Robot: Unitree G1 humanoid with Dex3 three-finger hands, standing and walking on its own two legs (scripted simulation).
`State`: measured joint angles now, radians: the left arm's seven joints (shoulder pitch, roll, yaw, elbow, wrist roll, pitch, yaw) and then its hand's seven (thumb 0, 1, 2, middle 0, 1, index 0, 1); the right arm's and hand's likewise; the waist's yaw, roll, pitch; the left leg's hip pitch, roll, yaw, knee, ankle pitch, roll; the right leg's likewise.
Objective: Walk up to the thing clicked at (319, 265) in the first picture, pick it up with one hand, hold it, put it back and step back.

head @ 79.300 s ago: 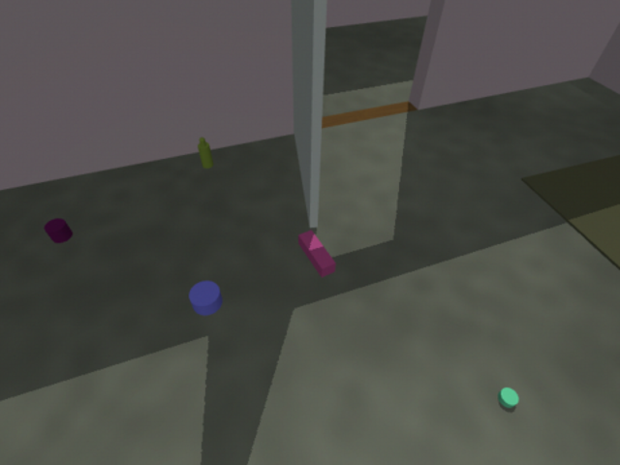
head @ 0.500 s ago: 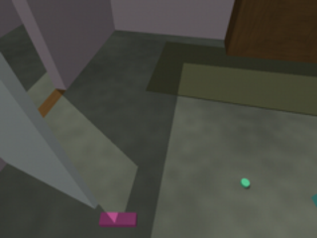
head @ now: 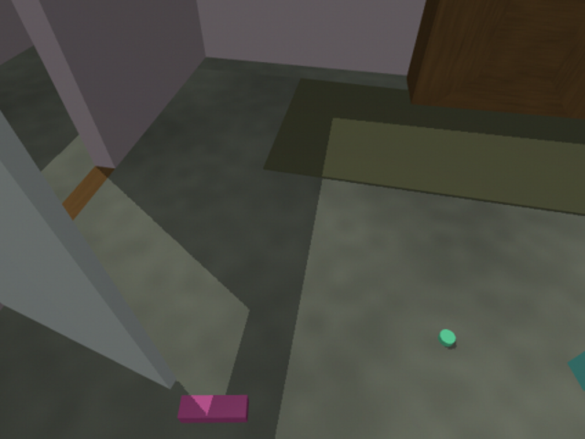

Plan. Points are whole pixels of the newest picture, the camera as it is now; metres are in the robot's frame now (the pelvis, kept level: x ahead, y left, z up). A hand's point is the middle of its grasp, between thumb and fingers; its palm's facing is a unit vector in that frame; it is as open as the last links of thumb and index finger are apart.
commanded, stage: stand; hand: left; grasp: from above
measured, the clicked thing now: (214, 408) +0.36 +0.25 -0.75
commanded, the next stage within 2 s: step back in 0.12 s
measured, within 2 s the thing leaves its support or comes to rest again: neither
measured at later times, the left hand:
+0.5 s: hand out of the picture +0.03 +0.25 -0.15, palm faces -0.04 -0.89 -0.45, open 7.3 cm
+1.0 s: hand out of the picture -0.08 +0.27 -0.16, palm faces +0.02 -0.93 -0.38, open 7.3 cm
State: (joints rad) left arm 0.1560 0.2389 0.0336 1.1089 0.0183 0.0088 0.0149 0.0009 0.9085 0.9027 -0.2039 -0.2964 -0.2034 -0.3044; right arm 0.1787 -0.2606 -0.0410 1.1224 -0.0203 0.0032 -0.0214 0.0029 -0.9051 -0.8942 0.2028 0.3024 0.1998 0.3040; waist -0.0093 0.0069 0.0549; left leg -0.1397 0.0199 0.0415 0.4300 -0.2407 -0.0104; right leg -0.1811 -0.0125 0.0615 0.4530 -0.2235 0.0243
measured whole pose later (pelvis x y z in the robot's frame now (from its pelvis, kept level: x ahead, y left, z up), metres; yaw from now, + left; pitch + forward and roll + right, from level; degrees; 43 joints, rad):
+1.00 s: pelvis -0.17 -0.01 -0.01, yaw +0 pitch -2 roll -1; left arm 0.16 0.40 0.09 0.85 0.01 0.06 0.02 0.00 0.91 0.90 -0.21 -0.30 -0.21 -0.30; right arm 0.16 -0.37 -0.04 0.89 -0.03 0.03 -0.01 0.01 -0.90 -0.89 0.21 0.30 0.21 0.30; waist 0.00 -0.02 0.17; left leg -0.28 0.00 0.00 0.58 -0.26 0.04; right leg -0.45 0.11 0.15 1.16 -0.50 0.02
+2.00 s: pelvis -0.52 -0.03 -0.02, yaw -3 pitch -3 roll +1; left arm 0.21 0.36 0.06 0.87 0.03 0.05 -0.01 0.00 0.91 0.90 -0.21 -0.30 -0.21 -0.30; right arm 0.12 -0.40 -0.06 0.85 -0.01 0.07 -0.02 0.00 -0.90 -0.89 0.21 0.30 0.20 0.30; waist 0.04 0.02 0.15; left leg -0.53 -0.09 -0.11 1.00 -0.44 -0.01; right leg -0.27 0.00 0.05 0.66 -0.34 -0.01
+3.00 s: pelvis -0.63 -0.03 -0.01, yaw +1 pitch -2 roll +0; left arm 0.15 0.37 0.04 1.02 0.02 -0.01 -0.02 0.00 0.91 0.90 -0.21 -0.30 -0.20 -0.30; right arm 0.17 -0.34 -0.04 1.04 -0.03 -0.03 0.00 0.01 -0.90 -0.89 0.21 0.30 0.20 0.30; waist 0.00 0.01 0.05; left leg -0.21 -0.01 -0.03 0.54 -0.30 0.00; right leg -0.21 -0.01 0.00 0.53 -0.29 0.00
